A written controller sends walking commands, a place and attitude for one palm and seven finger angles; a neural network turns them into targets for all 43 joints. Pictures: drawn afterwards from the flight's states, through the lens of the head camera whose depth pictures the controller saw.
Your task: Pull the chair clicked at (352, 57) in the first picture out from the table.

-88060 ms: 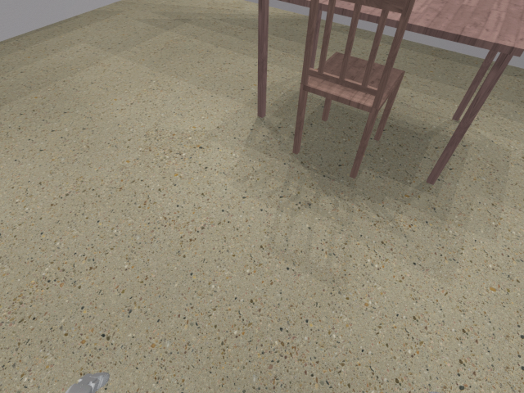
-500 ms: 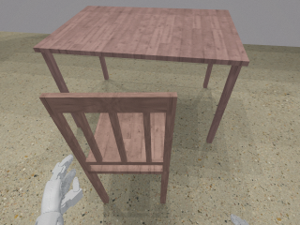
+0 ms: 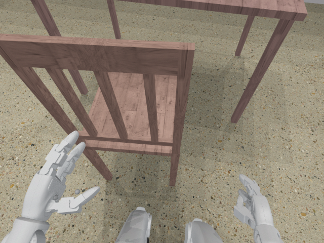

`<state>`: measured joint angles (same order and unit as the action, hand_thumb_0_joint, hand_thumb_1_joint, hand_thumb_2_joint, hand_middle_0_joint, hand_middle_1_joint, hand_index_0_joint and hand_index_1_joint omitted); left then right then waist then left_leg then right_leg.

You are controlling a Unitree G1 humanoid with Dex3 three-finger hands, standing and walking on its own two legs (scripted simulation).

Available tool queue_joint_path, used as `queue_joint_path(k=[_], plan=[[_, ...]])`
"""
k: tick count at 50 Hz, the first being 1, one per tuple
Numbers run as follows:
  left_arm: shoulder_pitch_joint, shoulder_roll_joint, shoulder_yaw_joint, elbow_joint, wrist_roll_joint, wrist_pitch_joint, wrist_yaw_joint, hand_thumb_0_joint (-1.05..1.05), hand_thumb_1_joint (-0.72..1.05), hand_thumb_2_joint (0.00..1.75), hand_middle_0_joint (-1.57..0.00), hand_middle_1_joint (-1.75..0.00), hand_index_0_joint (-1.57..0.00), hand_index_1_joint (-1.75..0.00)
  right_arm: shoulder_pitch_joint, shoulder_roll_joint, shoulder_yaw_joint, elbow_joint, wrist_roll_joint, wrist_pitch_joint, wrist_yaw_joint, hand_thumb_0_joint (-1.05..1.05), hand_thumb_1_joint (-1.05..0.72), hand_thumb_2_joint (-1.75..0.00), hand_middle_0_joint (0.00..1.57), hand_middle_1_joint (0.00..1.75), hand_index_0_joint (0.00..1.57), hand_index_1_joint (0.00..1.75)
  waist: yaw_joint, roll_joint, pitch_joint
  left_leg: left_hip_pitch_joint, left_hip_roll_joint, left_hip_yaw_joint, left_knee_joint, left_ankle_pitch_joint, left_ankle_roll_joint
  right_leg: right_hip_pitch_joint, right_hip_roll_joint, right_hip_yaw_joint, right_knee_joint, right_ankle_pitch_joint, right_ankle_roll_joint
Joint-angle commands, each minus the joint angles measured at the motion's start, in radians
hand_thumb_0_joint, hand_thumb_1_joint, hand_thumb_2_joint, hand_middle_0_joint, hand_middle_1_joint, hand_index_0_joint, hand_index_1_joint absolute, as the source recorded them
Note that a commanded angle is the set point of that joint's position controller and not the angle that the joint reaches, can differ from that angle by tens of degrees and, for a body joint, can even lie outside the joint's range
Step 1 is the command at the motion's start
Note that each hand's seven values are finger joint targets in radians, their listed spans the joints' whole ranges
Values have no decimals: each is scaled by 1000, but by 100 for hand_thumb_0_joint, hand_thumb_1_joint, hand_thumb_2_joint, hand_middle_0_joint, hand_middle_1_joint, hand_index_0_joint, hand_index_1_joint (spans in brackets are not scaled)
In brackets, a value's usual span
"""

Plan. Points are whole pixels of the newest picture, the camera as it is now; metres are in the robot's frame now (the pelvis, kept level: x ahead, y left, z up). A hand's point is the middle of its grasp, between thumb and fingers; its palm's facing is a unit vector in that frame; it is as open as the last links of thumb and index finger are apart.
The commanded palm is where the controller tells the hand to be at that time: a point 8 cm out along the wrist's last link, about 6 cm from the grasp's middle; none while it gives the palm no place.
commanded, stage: raise the hand toward the chair's back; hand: left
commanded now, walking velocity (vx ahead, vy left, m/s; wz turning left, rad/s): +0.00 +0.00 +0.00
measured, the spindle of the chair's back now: (114, 110) +0.45 +0.18 +0.02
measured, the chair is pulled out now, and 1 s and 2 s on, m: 0.34 0.34 0.34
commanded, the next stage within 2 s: aim the fingers beside a spindle in 1.40 s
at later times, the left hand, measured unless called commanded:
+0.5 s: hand (56, 177) +0.24 +0.24 +0.07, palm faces -0.02 -1.00 -0.02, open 15.8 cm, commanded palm +0.21 +0.30 +0.07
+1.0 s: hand (44, 166) +0.26 +0.28 +0.06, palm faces -0.03 -1.00 -0.04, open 16.9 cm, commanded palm +0.24 +0.33 +0.08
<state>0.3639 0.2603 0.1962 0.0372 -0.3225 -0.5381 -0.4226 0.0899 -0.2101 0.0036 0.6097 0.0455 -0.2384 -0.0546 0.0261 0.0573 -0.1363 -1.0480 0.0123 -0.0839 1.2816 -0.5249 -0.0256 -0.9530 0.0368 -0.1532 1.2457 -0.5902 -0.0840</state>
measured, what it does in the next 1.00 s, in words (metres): shifts its weight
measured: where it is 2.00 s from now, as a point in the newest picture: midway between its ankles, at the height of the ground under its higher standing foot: outside the picture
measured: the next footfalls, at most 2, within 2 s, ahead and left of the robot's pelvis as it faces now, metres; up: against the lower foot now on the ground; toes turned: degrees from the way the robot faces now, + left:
none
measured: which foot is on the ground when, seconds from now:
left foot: down 0.00-1.00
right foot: down 0.00-1.00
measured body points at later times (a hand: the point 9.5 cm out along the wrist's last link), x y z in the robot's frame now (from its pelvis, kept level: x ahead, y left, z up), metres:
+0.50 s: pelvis +0.01 +0.05 +0.02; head +0.09 +0.07 +0.46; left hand +0.23 +0.29 +0.07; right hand +0.20 -0.21 -0.05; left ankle +0.05 +0.13 -0.62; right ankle +0.01 -0.07 -0.62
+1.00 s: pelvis +0.01 +0.07 +0.03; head +0.08 +0.09 +0.47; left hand +0.26 +0.33 +0.07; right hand +0.17 -0.17 -0.05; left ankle +0.05 +0.13 -0.62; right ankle +0.01 -0.07 -0.62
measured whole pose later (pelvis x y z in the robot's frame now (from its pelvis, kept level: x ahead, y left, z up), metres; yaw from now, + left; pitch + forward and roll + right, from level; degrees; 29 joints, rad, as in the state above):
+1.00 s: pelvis +0.01 +0.07 +0.03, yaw -2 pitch +16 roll -5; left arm 0.28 0.30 0.22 0.07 -0.29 -0.32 -0.29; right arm 0.23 -0.25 0.03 0.53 0.04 -0.15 -0.04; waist -0.02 0.04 -0.13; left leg -0.94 -0.02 -0.01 1.14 -0.48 0.08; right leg -0.83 0.00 -0.08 1.06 -0.50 0.02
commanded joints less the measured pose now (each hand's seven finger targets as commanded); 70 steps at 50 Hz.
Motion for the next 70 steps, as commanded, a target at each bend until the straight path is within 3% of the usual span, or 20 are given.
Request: queue_joint_path(k=[1,2,6,11,13,16,19,22,27,30,37,38,41,44,48,52,56,59,64,70], plan=[[119,185,200,-92,-77,220,-27,0,6,54,-12,-17,-12,-17,-4,-147,-74,-218,22,-3,-34,0,-90,-90,20,30,20,30,2,-183,-323,86,-31,46,-155,215,63,470,-120,343,-386,352,153],[162,206,276,-84,-89,230,17,0,4,53,-11,-16,-11,-16,-14,-130,-78,-213,17,6,-33,0,-90,-90,20,30,20,30,26,-195,-345,83,-27,39,-156,230,54,513,-123,351,-373,434,167],[147,125,239,-274,-61,86,167,0,-6,49,-10,-15,-10,-15,32,-78,-88,-176,-11,-7,-13,0,-90,-90,20,30,20,30,26,-133,-342,166,-11,52,-215,330,41,477,-86,242,-287,646,119],[84,40,51,-141,22,-44,135,0,-17,44,-9,-13,-9,-13,59,-120,-89,-120,-22,-27,1,0,-90,-90,20,30,20,30,-67,-59,-184,195,-3,43,-196,302,52,187,-53,168,-263,404,91],[76,37,24,-82,16,-33,85,0,-22,42,-9,-12,-9,-12,68,-149,-90,-121,-12,-33,-5,0,-90,-90,20,30,20,30,-79,-79,-166,184,-4,38,-194,260,57,149,-48,164,-276,310,81],[41,106,64,-151,-12,-8,46,0,-29,39,-8,-11,-8,-11,72,-172,-90,-160,-1,-47,-17,0,-90,-90,20,30,20,30,-49,-29,-248,241,-5,32,-235,232,62,167,-43,148,-290,222,66],[20,156,120,-323,-26,-11,94,0,-36,36,-7,-10,-7,-10,63,-161,-86,-186,-8,-54,-21,0,-90,-90,20,30,20,30,-9,49,-355,354,-3,24,-279,307,58,200,-35,110,-266,268,56],[57,159,149,-376,-10,-12,184,0,-43,33,-7,-9,-7,-9,63,-145,-84,-179,-18,-39,-12,0,-90,-90,20,30,20,30,9,72,-366,421,9,4,-306,381,39,175,-23,74,-243,276,50],[81,49,23,-166,46,80,205,0,-50,30,-6,-8,-6,-8,66,-162,-71,-196,-17,17,7,0,-90,-90,20,30,20,30,-50,10,-170,347,20,-34,-348,222,28,72,-17,45,-259,175,58],[-1,60,-19,-135,57,143,155,0,-50,30,-6,-8,-6,-8,80,-189,-58,-238,-5,36,0,0,-90,-90,20,30,20,30,-66,-15,-122,302,17,-50,-380,65,29,65,-17,50,-276,118,59],[-138,207,115,-385,35,70,194,0,-50,30,-6,-8,-6,-8,93,-178,-41,-249,-23,15,-10,0,-90,-90,20,30,20,30,-16,124,-284,485,22,-84,-400,220,-8,101,-16,61,-256,172,44],[-127,189,107,-397,32,54,205,0,-50,30,-6,-8,-6,-8,97,-171,-39,-245,-28,14,-6,0,-90,-90,20,30,20,30,-17,135,-289,512,27,-94,-403,259,-18,88,-17,55,-250,182,44],[-104,142,77,-280,37,50,210,0,-50,30,-6,-8,-6,-8,94,-175,-37,-224,-29,20,5,0,-90,-90,20,30,20,30,-38,114,-216,471,32,-106,-403,218,-22,54,-18,48,-249,166,50],[-89,116,44,-131,45,115,164,0,-50,30,-6,-8,-6,-8,105,-197,-43,-221,-17,37,4,0,-90,-90,20,30,20,30,-58,36,-170,394,28,-94,-403,146,-8,63,-17,47,-270,150,56],[-96,129,52,-148,20,185,112,0,-50,30,-6,-8,-6,-8,107,-206,-49,-248,0,34,-6,0,-90,-90,20,30,20,30,-43,12,-234,417,19,-79,-422,162,4,140,-16,53,-306,168,56],[-115,203,126,-286,8,133,158,0,-50,30,-6,-8,-6,-8,111,-190,-49,-238,-12,14,-8,0,-90,-90,20,30,20,30,-24,34,-282,460,19,-56,-396,310,2,172,-13,56,-309,220,51],[-109,167,116,-261,20,49,212,0,-50,30,-6,-8,-6,-8,109,-177,-48,-209,-27,10,6,0,-90,-90,20,30,20,30,-33,69,-234,444,23,-54,-377,310,-6,117,-17,50,-279,207,50],[-86,134,81,-162,36,59,200,0,-50,30,-6,-8,-6,-8,108,-184,-51,-202,-25,22,11,0,-90,-90,20,30,20,30,-46,60,-197,391,19,-34,-362,266,5,109,-19,52,-279,197,51],[-82,144,65,-174,24,123,145,0,-50,30,-6,-8,-6,-8,111,-196,-57,-232,-9,33,4,0,-90,-90,20,30,20,30,-44,24,-259,390,11,-7,-355,284,28,191,-21,71,-314,243,55],[-129,177,115,-256,9,65,183,0,-50,30,-6,-8,-6,-8,105,-171,-50,-217,-17,24,-8,0,-90,-90,20,30,20,30,-45,11,-263,382,5,10,-329,303,43,212,-20,84,-316,275,58]])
